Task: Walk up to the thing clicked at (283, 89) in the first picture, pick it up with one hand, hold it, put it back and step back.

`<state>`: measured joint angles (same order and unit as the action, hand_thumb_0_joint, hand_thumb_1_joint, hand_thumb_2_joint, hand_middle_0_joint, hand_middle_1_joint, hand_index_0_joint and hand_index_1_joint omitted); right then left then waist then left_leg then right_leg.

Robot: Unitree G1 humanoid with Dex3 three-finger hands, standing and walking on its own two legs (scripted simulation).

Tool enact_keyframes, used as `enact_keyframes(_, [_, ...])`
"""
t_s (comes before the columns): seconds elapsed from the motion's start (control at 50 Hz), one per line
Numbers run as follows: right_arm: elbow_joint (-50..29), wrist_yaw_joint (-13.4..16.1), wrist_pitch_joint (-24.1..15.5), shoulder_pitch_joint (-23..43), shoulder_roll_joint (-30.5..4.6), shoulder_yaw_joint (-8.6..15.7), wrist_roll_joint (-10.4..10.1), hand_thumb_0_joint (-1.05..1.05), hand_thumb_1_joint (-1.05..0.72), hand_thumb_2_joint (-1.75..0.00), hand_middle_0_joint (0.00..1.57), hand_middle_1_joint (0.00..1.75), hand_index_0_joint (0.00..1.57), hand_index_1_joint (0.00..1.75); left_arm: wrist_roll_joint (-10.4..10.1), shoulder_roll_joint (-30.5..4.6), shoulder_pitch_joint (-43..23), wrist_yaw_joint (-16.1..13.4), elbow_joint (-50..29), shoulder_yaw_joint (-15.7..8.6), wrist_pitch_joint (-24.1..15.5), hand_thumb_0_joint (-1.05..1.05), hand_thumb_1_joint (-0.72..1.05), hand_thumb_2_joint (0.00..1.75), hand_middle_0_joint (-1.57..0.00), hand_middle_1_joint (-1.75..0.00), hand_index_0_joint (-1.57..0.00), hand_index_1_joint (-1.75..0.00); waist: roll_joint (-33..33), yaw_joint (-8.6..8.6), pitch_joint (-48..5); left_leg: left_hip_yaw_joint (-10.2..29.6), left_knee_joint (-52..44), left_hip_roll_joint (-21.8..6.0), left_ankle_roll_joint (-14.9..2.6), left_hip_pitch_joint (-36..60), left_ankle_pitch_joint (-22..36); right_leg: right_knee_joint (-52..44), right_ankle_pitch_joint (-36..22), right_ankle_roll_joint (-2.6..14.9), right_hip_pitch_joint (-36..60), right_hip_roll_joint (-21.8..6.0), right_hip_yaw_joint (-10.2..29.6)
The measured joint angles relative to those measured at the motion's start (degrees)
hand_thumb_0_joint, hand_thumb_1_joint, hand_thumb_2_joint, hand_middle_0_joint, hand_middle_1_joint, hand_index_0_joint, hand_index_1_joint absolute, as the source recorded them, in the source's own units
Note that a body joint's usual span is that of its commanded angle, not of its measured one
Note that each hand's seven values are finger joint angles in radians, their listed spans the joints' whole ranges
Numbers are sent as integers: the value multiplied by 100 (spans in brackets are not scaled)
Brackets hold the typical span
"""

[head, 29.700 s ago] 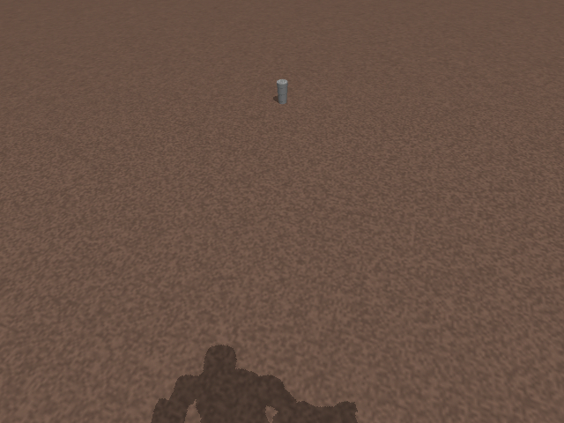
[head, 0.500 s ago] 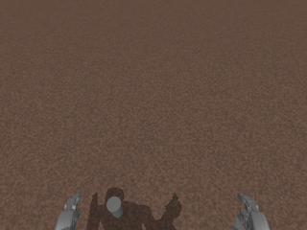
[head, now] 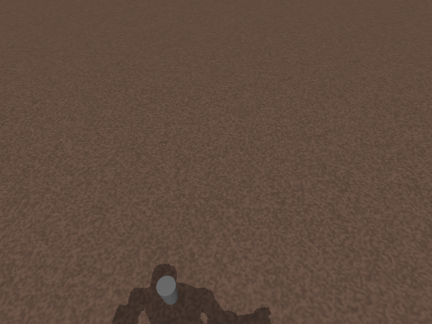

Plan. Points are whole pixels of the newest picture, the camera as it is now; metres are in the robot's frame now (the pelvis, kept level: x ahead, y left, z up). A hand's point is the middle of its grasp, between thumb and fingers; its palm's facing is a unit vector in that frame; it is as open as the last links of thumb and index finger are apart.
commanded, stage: stand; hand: left
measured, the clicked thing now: (168, 291) +0.39 +0.23 -0.68
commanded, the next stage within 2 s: step back in 1.84 s
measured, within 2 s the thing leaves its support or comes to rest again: neither
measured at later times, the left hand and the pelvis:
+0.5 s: hand out of the picture +0.04 +0.25 -0.14, palm faces +0.00 -0.94 -0.35, open 7.4 cm; pelvis -0.01 +0.00 +0.02, yaw +0 degrees
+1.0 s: hand out of the picture +0.07 +0.24 -0.14, palm faces -0.02 -0.94 -0.34, open 7.4 cm; pelvis +0.00 -0.01 +0.02, yaw +0 degrees
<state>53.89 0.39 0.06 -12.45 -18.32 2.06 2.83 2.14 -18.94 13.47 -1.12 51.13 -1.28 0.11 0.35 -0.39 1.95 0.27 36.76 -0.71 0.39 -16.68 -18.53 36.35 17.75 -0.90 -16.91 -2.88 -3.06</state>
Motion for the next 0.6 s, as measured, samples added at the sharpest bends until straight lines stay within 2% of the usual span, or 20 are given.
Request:
enact_keyframes(0.24, [721, -13, 27, 204, 91, -148, -101, 1, -91, -90, 20, 30, 20, 30, -73, 78, -248, 24, 1106, 95, -17, 0, 90, 89, -20, -30, -20, -30, -82, -32, 125, -25, -1135, 59, -19, 726, 610, -1083, -582, -45, 704, -29, -6])
enact_keyframes(0.6, [1099, -36, 36, 415, -23, -141, -137, 1, -91, -90, 20, 30, 20, 30, -85, 51, -580, 45, 1576, 97, -80, 0, 91, 89, -20, -30, -20, -30, -147, -13, 123, 2, -1562, 9, 32, 921, 864, -1506, -825, -7, 902, 32, -42])
